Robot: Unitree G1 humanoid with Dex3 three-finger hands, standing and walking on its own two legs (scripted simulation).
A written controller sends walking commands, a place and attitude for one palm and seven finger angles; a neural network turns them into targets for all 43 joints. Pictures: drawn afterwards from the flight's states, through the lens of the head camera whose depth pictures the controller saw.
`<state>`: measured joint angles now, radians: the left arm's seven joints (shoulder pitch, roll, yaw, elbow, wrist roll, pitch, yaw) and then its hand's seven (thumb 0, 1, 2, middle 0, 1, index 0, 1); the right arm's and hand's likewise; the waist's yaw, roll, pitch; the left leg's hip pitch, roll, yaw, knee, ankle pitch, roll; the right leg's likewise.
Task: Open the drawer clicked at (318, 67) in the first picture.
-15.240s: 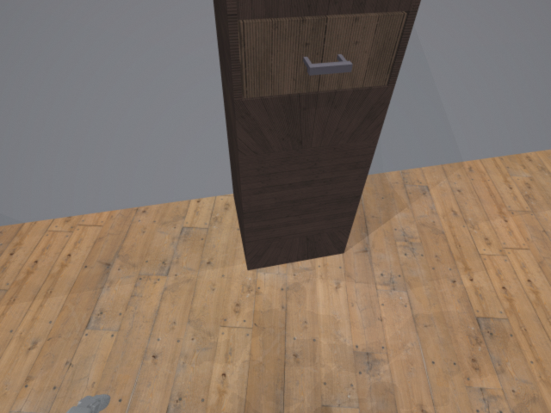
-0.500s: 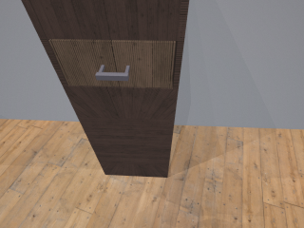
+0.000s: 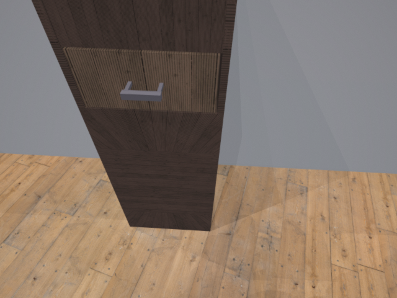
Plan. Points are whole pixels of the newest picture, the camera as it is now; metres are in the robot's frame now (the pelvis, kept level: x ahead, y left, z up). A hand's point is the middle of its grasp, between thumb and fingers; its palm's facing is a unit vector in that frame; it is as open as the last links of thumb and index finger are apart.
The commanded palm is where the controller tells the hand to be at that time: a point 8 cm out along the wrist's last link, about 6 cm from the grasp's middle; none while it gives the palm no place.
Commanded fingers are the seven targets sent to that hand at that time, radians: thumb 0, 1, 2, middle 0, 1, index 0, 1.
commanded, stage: come to a stop and stand still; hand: left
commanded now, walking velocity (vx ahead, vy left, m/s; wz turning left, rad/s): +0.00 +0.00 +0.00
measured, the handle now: (143, 90) +0.58 +0.18 +0.12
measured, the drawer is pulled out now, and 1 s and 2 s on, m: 0.00 0.00 0.00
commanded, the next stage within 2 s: look again from close up in 0.42 s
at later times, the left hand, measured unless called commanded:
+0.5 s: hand out of the picture -0.02 +0.12 -0.18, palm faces +0.05 -0.99 -0.14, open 7.4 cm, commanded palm none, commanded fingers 0.00 0.90 0.90 -0.20 -0.30 -0.20 -0.30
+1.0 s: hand out of the picture +0.06 +0.16 -0.18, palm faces +0.04 -0.98 -0.21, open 7.3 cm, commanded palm none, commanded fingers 0.00 0.90 0.90 -0.20 -0.30 -0.20 -0.30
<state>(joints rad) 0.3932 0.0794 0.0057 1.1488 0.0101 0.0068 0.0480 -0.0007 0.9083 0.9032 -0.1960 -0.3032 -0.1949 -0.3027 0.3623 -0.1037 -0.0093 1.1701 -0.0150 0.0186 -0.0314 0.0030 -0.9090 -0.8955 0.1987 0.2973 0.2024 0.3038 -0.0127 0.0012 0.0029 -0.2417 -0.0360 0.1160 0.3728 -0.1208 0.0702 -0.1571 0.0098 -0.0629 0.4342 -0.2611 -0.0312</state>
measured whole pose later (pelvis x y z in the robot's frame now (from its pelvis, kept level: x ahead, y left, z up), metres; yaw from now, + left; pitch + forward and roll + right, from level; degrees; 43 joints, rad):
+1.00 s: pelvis +0.05 -0.01 -0.01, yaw +0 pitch -1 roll +1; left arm 0.31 0.15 -0.01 1.07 0.00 -0.02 0.06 0.00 0.92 0.90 -0.20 -0.30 -0.19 -0.30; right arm 0.30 -0.15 0.03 1.11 -0.02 -0.02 -0.03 0.02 -0.93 -0.90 0.20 0.30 0.20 0.30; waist -0.01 0.00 0.00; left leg -0.24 -0.03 0.10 0.51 -0.26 0.06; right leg -0.11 0.01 -0.07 0.50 -0.37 -0.04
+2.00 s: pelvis +0.03 -0.05 -0.01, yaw -2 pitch +2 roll +2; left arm 0.24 0.48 0.00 -0.17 0.88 0.03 0.13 0.00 0.04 0.54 -0.28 -0.85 -0.28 -0.85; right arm 0.12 -0.27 0.03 0.60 -0.03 0.15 0.00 0.01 -0.90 -0.90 0.20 0.30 0.21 0.30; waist 0.06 0.07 -0.05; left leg -0.33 -0.03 0.03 0.55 -0.25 0.01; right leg -0.25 0.07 0.01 0.60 -0.38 -0.09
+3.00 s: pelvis -0.03 +0.03 -0.01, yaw +1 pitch -3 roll -1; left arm -0.36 0.64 0.01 -0.11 0.78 0.09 -0.20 0.00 -0.49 0.30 -0.32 -1.21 -0.32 -1.20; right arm 0.11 -0.27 0.03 0.64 0.03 0.11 0.02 0.01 -0.91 -0.90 0.20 0.30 0.20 0.30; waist 0.11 0.09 0.03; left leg -0.28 -0.10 0.01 0.43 -0.10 0.09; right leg -0.20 0.00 -0.01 0.50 -0.26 0.00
